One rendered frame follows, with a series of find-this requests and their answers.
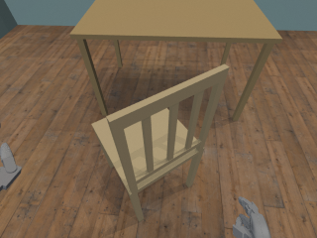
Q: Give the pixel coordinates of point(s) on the robot left hand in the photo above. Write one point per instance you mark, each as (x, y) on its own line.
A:
(10, 171)

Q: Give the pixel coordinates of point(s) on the chair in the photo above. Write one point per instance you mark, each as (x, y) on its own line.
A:
(145, 141)

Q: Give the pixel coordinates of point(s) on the table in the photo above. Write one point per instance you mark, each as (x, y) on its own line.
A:
(206, 21)

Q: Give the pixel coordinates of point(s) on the robot right hand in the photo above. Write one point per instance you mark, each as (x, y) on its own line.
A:
(255, 226)

